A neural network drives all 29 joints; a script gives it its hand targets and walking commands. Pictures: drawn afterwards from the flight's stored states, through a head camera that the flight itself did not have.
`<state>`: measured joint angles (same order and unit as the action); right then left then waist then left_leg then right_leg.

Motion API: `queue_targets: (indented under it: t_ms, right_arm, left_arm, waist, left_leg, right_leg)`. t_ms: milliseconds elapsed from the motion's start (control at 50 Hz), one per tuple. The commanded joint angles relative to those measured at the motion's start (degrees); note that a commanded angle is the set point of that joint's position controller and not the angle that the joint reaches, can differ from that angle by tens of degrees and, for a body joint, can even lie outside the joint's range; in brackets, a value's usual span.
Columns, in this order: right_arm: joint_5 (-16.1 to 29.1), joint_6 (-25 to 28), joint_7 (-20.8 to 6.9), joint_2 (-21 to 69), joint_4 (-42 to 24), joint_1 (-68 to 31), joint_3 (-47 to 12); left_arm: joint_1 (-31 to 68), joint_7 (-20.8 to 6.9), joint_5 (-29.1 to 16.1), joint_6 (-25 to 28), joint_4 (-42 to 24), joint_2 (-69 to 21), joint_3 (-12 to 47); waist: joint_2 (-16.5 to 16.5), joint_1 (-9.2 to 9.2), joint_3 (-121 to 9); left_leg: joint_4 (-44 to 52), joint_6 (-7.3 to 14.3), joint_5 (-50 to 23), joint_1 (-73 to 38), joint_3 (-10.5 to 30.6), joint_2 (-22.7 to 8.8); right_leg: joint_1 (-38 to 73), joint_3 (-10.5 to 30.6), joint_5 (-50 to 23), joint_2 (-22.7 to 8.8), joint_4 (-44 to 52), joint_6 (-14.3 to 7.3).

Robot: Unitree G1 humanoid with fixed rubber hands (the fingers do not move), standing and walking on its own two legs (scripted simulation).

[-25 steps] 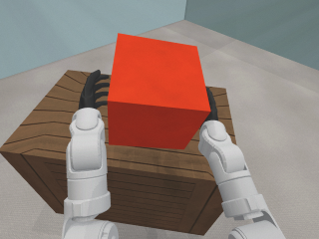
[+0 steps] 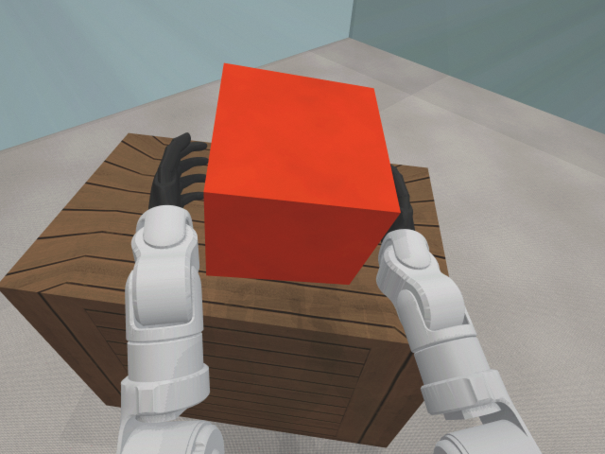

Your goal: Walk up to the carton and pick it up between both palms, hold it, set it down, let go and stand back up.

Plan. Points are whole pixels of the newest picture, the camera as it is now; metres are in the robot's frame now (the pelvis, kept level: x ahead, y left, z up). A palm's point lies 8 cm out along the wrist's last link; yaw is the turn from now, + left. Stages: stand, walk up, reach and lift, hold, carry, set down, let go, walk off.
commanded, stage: hold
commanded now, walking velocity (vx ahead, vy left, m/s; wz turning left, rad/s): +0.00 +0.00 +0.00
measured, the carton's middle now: (290, 181) +0.38 +0.01 +0.20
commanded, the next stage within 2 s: none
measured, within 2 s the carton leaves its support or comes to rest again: neither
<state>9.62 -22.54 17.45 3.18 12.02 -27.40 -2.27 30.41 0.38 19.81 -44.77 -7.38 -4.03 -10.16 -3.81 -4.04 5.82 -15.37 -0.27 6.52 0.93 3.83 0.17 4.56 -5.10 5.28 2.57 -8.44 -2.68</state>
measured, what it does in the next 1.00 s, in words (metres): stands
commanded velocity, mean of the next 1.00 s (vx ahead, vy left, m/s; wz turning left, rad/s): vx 0.00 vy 0.00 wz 0.00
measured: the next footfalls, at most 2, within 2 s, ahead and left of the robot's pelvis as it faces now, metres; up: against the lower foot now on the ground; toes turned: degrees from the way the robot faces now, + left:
none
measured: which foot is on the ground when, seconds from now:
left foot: down 0.00-1.00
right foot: down 0.00-1.00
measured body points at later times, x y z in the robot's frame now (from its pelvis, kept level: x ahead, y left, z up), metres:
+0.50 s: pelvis +0.00 +0.00 +0.00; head -0.01 +0.03 +0.45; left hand +0.36 +0.14 +0.19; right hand +0.35 -0.12 +0.15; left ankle +0.03 +0.12 -0.75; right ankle +0.01 -0.09 -0.75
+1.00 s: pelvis +0.00 +0.00 +0.00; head -0.01 +0.03 +0.45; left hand +0.36 +0.14 +0.19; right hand +0.35 -0.12 +0.15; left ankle +0.03 +0.12 -0.75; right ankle +0.01 -0.09 -0.75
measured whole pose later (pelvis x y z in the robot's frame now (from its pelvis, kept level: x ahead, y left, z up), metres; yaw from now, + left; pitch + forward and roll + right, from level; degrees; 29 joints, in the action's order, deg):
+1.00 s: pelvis +0.00 +0.00 +0.00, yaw +0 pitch -8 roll -1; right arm 9.4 -22.3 17.6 3.3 11.7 -27.2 -2.2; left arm 30.3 0.3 19.6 -44.8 -7.6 -3.9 -9.9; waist -3.9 -4.2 6.6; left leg -15.3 -0.3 6.3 0.5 3.4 0.0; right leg 4.9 -5.5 5.3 2.5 -8.6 -2.8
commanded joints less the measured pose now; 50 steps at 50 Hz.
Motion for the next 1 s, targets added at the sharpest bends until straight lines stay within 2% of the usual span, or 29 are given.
queue_targets:
  t_ms: [0, 280, 520, 620, 740, 980]
  right_arm:
    - [2.5, 4.5, -3.8, 19.9, -18.1, -39.8, -16.5]
    - [2.1, 4.7, -4.0, 19.6, -17.8, -40.4, -16.2]
    - [2.2, 4.9, -3.8, 20.1, -18.3, -40.1, -16.6]
    - [1.9, 4.8, -4.0, 19.9, -17.6, -40.5, -15.9]
    - [2.2, 4.9, -3.6, 20.1, -18.6, -39.8, -17.0]
    - [2.0, 4.6, -4.0, 19.6, -17.6, -40.3, -16.1]
  left_arm:
    - [28.4, -9.4, -10.2, 2.9, -8.4, -24.2, 27.2]
    - [28.8, -9.3, -10.4, 2.9, -7.6, -24.1, 27.2]
    - [28.7, -9.4, -10.2, 3.1, -8.2, -23.9, 27.2]
    - [28.8, -9.4, -10.2, 2.9, -7.0, -23.7, 26.5]
    - [28.2, -9.5, -10.4, 3.2, -8.0, -23.8, 27.1]
    - [28.6, -9.1, -10.3, 2.8, -7.6, -23.6, 27.0]
  waist:
    - [6.0, -0.7, -27.3]
    - [5.5, -0.85, -26.9]
    - [5.5, -0.63, -27.5]
    - [5.5, -0.65, -26.1]
    - [5.6, -0.73, -27.7]
    - [5.3, -0.8, -25.8]
  left_leg:
    - [0.1, -1.2, -13.3, -7.5, -2.9, 0.9]
    - [0.4, -1.1, -11.5, -7.2, -3.1, 0.8]
    - [0.2, -0.9, -12.6, -7.0, -3.2, 1.0]
    - [0.8, -0.8, -10.1, -6.3, -3.3, 0.9]
    - [0.1, -0.8, -13.6, -7.2, -3.0, 1.0]
    - [0.7, -1.0, -10.3, -7.0, -3.2, 0.7]
  right_leg:
    - [6.0, -0.6, -11.9, -1.1, -0.9, 4.0]
    - [5.5, -0.8, -10.3, -0.9, -0.9, 4.0]
    - [6.7, -0.5, -12.4, -1.2, -1.2, 4.2]
    - [5.9, -0.7, -9.6, -1.2, -0.9, 4.1]
    - [7.4, -0.5, -14.0, -1.2, -1.4, 4.2]
    - [5.6, -0.9, -8.9, -0.9, -0.8, 3.9]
